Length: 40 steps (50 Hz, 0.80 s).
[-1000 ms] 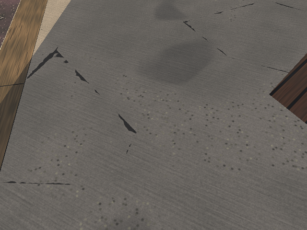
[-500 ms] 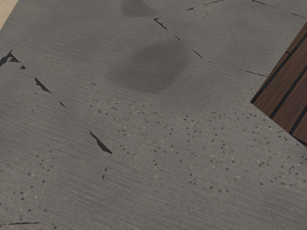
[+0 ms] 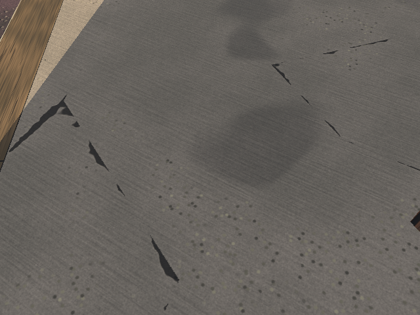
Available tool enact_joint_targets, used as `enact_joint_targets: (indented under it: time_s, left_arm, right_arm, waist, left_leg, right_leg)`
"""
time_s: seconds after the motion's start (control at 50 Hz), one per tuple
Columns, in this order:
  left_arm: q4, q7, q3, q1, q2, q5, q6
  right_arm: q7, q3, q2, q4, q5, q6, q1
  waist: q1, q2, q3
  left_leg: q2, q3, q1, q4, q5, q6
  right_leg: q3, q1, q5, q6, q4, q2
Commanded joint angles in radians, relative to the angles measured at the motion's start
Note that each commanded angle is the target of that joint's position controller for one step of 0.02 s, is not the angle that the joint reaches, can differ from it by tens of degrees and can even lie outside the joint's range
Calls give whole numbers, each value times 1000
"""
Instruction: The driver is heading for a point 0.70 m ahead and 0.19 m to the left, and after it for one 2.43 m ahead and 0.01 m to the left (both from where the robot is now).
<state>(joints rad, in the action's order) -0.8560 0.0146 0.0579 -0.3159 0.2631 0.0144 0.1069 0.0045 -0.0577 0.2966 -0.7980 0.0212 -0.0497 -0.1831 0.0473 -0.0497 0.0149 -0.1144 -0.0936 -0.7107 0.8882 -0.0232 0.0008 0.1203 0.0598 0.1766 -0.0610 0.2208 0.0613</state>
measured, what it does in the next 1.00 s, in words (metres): walks ahead, turning left: left foot, then right foot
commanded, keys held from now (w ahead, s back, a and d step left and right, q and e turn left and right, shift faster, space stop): w+q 0.24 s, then q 0.32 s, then no key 0.30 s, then w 0.14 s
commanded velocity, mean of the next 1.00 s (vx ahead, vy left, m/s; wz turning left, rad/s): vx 0.25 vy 0.00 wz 0.40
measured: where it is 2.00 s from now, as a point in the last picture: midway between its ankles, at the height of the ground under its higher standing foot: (168, 236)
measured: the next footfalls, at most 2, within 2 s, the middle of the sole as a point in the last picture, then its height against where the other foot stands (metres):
left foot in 0.24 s outside the picture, level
right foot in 0.70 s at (225, 311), level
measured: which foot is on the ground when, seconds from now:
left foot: up 0.00-0.22, down 0.24-0.72, up 0.74-1.00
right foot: down 0.00-0.24, up 0.26-0.68, down 0.70-1.00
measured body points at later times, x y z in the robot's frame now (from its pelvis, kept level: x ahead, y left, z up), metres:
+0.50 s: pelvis +0.26 +0.08 +0.00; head +0.31 +0.11 +0.44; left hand +0.37 +0.39 -0.11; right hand +0.44 -0.17 -0.10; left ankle +0.26 +0.15 -0.75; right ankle +0.39 -0.07 -0.68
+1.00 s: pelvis +0.38 +0.09 -0.01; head +0.40 +0.10 +0.44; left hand +0.39 +0.38 -0.12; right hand +0.61 -0.10 -0.13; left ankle +0.30 +0.20 -0.74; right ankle +0.48 +0.00 -0.75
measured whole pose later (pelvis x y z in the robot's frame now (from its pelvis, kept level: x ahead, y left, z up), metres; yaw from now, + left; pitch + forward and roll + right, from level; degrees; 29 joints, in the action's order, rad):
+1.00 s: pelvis +0.38 +0.09 -0.01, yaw +25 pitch +1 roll +0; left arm -0.75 0.00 0.03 -0.17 0.25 0.00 0.00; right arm -0.02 -0.05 0.27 -0.73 0.00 0.04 -0.22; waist 0.01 -0.01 0.01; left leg 0.00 -0.04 -0.25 0.58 -0.37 -0.02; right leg -0.02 0.35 0.18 -0.02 0.50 0.01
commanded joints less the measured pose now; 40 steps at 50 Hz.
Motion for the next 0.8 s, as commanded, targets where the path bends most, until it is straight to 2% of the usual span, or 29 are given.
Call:
enact_joint_targets:
  time_s: [0.02,0.08,0.14,0.18,0.2,0.22,0.24,0.26,0.28,0.3,0.32,0.34,0.36,0.4,0.46,0.52,0.58,0.62,0.66,0.68,0.7,0.72,0.74,0.76,0.78,0.8]
  left_arm:
    - [60,-14,33,58,156,-4,14]
    - [30,-18,39,5,171,-13,-3]
    - [16,-23,48,-10,189,-27,-30]
    - [26,-32,57,19,216,-31,-46]
    - [32,-38,60,33,228,-31,-55]
    - [39,-43,57,50,223,-33,-63]
    - [58,-48,42,36,191,-20,-57]
    - [112,-32,-4,-60,41,12,-28]
    - [116,-16,4,14,120,-18,12]
    - [145,-8,15,100,166,-50,28]
    - [150,-13,11,120,158,-40,34]
    - [144,-23,18,129,164,-15,28]
    - [146,-27,27,118,176,-7,13]
    - [152,-32,24,88,147,-2,-18]
    - [164,-42,12,112,113,3,-37]
    - [181,-36,5,188,104,-2,-43]
    - [199,-24,5,256,111,-10,-45]
    - [203,-16,10,269,125,-8,-40]
    - [204,-11,19,249,137,-4,-29]
    - [200,-10,21,223,133,-1,-20]
    - [204,-14,26,205,157,14,-11]
    - [218,-22,34,193,219,35,-11]
    - [191,-24,29,147,182,43,-28]
    - [186,-20,13,122,121,12,-35]
    - [187,-17,10,131,117,0,-42]
    - [190,-16,10,156,124,-2,-50]
  right_arm:
    - [14,-4,32,65,-4,-13,51]
    - [31,4,19,110,-3,-14,138]
    - [51,2,29,159,-2,-13,180]
    - [59,-13,57,172,-2,-9,136]
    - [58,-29,85,161,-2,-5,56]
    - [51,-58,130,127,1,-4,-93]
    - [31,-93,212,92,3,5,-262]
    - [22,-108,323,103,0,2,-234]
    - [25,-85,251,138,-11,-8,-252]
    - [26,-70,200,142,-22,-16,-205]
    - [25,-62,170,152,-14,-18,-145]
    - [22,-56,143,165,-7,-13,-82]
    - [17,-47,122,183,-15,-8,-45]
    - [10,-52,138,191,-24,-4,-22]
    - [-11,-63,172,181,-16,8,-34]
    - [-32,-63,169,176,0,38,-42]
    - [-43,-60,162,172,-3,60,-59]
    - [-44,-54,149,169,-10,65,-67]
    - [-44,-45,132,171,-12,64,-54]
    - [-44,-39,122,175,-10,61,-31]
    - [-41,-31,96,179,-18,54,-44]
    - [-38,-18,58,185,-40,41,-119]
    - [-39,-14,63,174,-28,41,-184]
    - [-39,-28,134,165,-28,52,-165]
    - [-40,-40,161,166,-19,68,-106]
    - [-44,-43,152,159,-16,86,-81]
  waist:
    - [-3,90,47]
    - [36,78,77]
    - [35,88,85]
    - [-8,121,34]
    - [-55,138,-24]
    - [-141,122,-104]
    - [-212,32,-206]
    - [-86,-232,-277]
    - [-151,-128,-412]
    - [-161,-71,-296]
    - [-122,16,-204]
    - [-87,61,-138]
    - [-53,50,-116]
    - [-18,32,-106]
    - [-17,6,-117]
    - [-46,-36,-147]
    - [-74,-55,-141]
    - [-86,-67,-134]
    - [-70,-84,-122]
    - [-42,-85,-114]
    - [-37,-48,-134]
    - [-85,111,-202]
    - [-86,303,-257]
    - [-59,250,-257]
    - [-40,185,-214]
    - [-44,145,-176]
  left_leg:
    - [2,38,48,-140,147,0]
    - [10,69,6,-229,126,18]
    - [28,107,-28,-273,-4,52]
    - [81,165,75,-277,-110,88]
    - [123,195,188,-274,-150,110]
    - [172,210,397,-326,-110,143]
    - [88,39,710,-350,-97,201]
    - [-172,-524,1035,-428,-123,387]
    - [-242,-730,1106,-542,-50,435]
    - [-211,-548,1028,-530,134,383]
    - [-162,-397,882,-510,289,344]
    - [-123,-300,742,-516,376,313]
    - [-97,-247,634,-537,438,301]
    - [-69,-200,525,-561,541,302]
    - [-20,-133,477,-546,594,277]
    - [22,-125,476,-510,483,218]
    - [12,-182,514,-476,354,192]
    - [-9,-228,553,-434,315,187]
    - [-16,-279,572,-385,269,176]
    - [7,-281,562,-349,232,156]
    - [57,-260,521,-287,150,116]
    - [151,-179,411,-139,-137,67]
    - [228,-102,266,17,-607,1]
    - [187,-99,221,135,-698,-39]
    - [174,-91,190,223,-657,-61]
    - [164,-79,180,260,-614,-77]
  right_leg:
    - [-50,65,-198,-120,-132,-270]
    - [-17,-48,-224,-113,-104,-307]
    - [4,-168,-344,-94,-27,-347]
    - [36,-196,-660,-68,93,-350]
    - [54,-191,-822,-53,216,-339]
    - [87,-126,-866,-24,417,-301]
    - [91,104,-621,20,713,-260]
    - [20,562,326,95,1074,-33]
    - [-206,666,445,90,1206,-10]
    - [-226,723,372,73,1206,-63]
    - [-212,699,298,68,1131,-106]
    - [-201,654,255,75,1051,-138]
    - [-202,582,233,81,1014,-154]
    - [-187,520,202,106,936,-145]
    - [-169,503,93,141,756,-105]
    - [-172,456,-69,152,581,-65]
    - [-189,448,-110,149,459,-45]
    - [-197,438,-84,134,402,-45]
    - [-196,389,-70,102,324,-46]
    - [-186,320,-157,75,227,-51]
    - [-235,200,-384,35,178,-121]
    - [-384,14,-785,-61,236,-293]
    - [-590,-102,-896,-238,226,-447]
    - [-668,-87,-728,-271,194,-473]
    - [-613,-58,-591,-239,189,-425]
    - [-551,-7,-483,-205,176,-382]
